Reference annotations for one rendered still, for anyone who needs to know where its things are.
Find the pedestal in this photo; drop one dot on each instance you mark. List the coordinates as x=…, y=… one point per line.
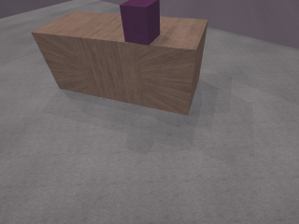
x=86, y=52

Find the carton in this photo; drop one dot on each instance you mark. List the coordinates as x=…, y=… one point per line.
x=140, y=21

